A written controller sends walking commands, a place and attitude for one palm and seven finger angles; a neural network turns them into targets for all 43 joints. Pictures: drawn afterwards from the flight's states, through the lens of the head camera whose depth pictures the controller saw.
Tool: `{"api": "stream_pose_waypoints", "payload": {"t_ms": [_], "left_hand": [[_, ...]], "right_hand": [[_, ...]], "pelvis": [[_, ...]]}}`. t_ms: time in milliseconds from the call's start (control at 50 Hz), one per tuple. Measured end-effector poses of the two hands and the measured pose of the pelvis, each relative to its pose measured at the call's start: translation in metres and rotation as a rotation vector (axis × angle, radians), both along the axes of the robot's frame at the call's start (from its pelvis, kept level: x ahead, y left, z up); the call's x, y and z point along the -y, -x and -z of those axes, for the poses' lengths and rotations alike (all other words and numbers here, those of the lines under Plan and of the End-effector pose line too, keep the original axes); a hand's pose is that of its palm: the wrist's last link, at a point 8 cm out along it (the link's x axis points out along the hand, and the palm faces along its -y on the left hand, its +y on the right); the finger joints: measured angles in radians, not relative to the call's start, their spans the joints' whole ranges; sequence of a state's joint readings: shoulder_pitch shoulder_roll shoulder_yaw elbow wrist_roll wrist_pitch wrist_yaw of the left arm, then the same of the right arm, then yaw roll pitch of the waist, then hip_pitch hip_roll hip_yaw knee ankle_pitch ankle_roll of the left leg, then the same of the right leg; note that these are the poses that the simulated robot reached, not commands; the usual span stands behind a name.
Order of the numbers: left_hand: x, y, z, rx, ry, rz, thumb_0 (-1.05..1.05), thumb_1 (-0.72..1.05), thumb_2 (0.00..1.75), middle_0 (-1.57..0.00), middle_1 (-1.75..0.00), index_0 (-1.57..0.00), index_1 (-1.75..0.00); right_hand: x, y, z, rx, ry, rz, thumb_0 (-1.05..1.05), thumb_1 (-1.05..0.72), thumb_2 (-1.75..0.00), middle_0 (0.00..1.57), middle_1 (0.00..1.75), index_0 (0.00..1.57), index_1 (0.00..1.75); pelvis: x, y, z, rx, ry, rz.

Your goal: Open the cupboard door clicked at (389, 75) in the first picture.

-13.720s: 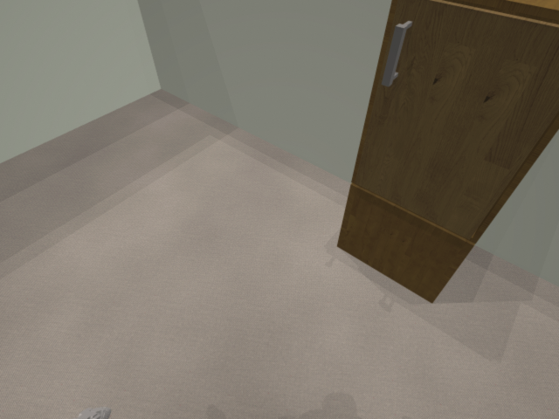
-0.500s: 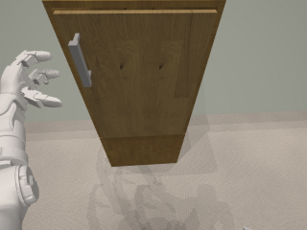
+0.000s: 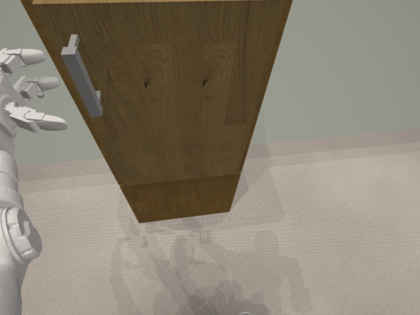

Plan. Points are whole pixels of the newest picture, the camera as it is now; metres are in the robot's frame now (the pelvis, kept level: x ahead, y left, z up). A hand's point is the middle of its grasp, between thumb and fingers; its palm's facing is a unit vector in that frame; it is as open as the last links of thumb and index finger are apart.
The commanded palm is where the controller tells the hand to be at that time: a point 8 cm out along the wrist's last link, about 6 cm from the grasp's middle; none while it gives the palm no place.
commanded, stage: move the hooked fingers beside the handle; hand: left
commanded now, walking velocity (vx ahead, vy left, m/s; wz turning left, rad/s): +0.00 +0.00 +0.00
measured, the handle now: (86, 78) +0.52 +0.22 +0.15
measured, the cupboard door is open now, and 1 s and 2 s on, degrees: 0 0 0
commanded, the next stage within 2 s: slide the fingers in behind the handle in 0.70 s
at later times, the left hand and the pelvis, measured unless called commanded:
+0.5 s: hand (36, 105) +0.44 +0.27 +0.15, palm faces +0.10 -0.99 -0.02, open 14.0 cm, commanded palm +0.42 +0.32 +0.15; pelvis -0.01 +0.00 +0.00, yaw +2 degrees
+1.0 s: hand (43, 98) +0.46 +0.27 +0.15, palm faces +0.06 -1.00 +0.00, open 14.0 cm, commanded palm +0.43 +0.31 +0.14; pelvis -0.01 +0.00 +0.00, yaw +1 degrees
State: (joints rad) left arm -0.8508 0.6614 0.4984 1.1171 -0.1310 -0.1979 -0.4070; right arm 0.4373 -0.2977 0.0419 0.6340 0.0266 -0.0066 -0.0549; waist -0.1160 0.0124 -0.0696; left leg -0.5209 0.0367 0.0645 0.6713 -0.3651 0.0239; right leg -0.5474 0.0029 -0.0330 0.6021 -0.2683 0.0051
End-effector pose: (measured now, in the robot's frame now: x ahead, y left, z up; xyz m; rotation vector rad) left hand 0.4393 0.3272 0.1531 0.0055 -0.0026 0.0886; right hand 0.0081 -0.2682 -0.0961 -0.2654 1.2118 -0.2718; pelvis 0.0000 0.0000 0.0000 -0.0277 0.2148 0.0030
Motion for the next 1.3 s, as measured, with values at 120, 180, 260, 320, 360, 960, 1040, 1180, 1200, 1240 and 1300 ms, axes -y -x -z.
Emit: {"api": "stream_pose_waypoints", "payload": {"t_ms": [120,180,260,320,360,960,1040,1180,1200,1240,1300], "left_hand": [[-0.006,0.009,0.005,-0.005,0.007,-0.007,-0.01,-0.50,0.30,-0.30,-1.20,-0.30,-1.20],[-0.008,0.015,0.002,0.009,-0.005,-0.010,-0.01,-0.50,0.30,-0.30,-1.20,-0.30,-1.20],[-0.006,0.022,-0.003,0.029,0.011,-0.004,-0.01,-0.50,0.30,-0.30,-1.20,-0.30,-1.20],[-0.004,0.025,-0.003,0.010,0.006,0.000,-0.01,-0.50,0.30,-0.30,-1.20,-0.30,-1.20],[-0.002,0.027,-0.003,0.000,0.002,-0.002,-0.01,-0.50,0.30,-0.30,-1.20,-0.30,-1.20],[0.000,0.007,0.001,0.013,0.005,0.022,-0.01,-0.50,0.30,-0.30,-1.20,-0.30,-1.20],[0.011,0.003,0.005,-0.003,0.006,0.033,-0.01,-0.50,0.30,-0.30,-1.20,-0.30,-1.20],[0.029,-0.002,0.007,0.005,0.012,0.017,-0.01,-0.50,0.30,-0.30,-1.20,-0.30,-1.20],[0.031,-0.002,0.007,0.006,0.013,0.014,-0.01,-0.50,0.30,-0.30,-1.20,-0.30,-1.20],[0.034,-0.003,0.007,0.000,0.009,0.010,-0.01,-0.50,0.30,-0.30,-1.20,-0.30,-1.20],[0.036,-0.002,0.006,-0.007,-0.003,0.004,-0.01,-0.50,0.30,-0.30,-1.20,-0.30,-1.20]], "right_hand": [[-0.002,-0.010,0.000,0.011,-0.010,-0.009,0.01,-0.90,-0.90,0.20,0.30,0.21,0.30],[-0.003,-0.020,0.000,0.033,-0.013,-0.024,0.01,-0.90,-0.90,0.20,0.30,0.21,0.30],[-0.004,-0.036,0.000,0.073,-0.017,-0.052,0.01,-0.90,-0.90,0.20,0.30,0.21,0.30],[-0.004,-0.049,-0.001,0.108,-0.018,-0.074,0.01,-0.90,-0.90,0.20,0.30,0.21,0.30],[-0.004,-0.056,-0.001,0.131,-0.019,-0.088,0.01,-0.90,-0.90,0.20,0.30,0.21,0.30],[0.008,0.008,0.001,-0.037,0.022,-0.017,0.01,-0.90,-0.90,0.20,0.30,0.21,0.30],[0.005,0.003,0.001,-0.021,0.014,-0.016,0.01,-0.90,-0.90,0.20,0.30,0.21,0.30],[-0.005,-0.021,0.003,0.052,-0.018,-0.029,0.01,-0.90,-0.90,0.20,0.30,0.21,0.30],[-0.006,-0.025,0.003,0.063,-0.023,-0.032,0.01,-0.90,-0.90,0.20,0.30,0.21,0.30],[-0.009,-0.032,0.003,0.083,-0.032,-0.037,0.01,-0.90,-0.90,0.20,0.30,0.21,0.30],[-0.011,-0.040,0.004,0.104,-0.046,-0.046,0.01,-0.90,-0.90,0.20,0.30,0.21,0.30]], "pelvis": [[0.000,-0.002,0.000,0.007,0.002,-0.003],[0.000,-0.003,-0.001,0.011,0.004,-0.008],[0.000,-0.003,-0.001,0.022,0.004,-0.015],[0.001,-0.002,-0.001,0.029,0.004,-0.023],[0.001,0.000,-0.001,0.032,0.003,-0.027],[0.004,0.007,0.003,-0.005,0.005,-0.019],[0.002,0.004,0.002,-0.003,0.006,-0.020],[0.000,0.000,0.001,0.005,0.004,-0.012],[0.000,-0.001,0.001,0.008,0.004,-0.011],[0.000,-0.001,0.001,0.011,0.003,-0.010],[0.001,-0.003,0.001,0.015,0.002,-0.012]]}}
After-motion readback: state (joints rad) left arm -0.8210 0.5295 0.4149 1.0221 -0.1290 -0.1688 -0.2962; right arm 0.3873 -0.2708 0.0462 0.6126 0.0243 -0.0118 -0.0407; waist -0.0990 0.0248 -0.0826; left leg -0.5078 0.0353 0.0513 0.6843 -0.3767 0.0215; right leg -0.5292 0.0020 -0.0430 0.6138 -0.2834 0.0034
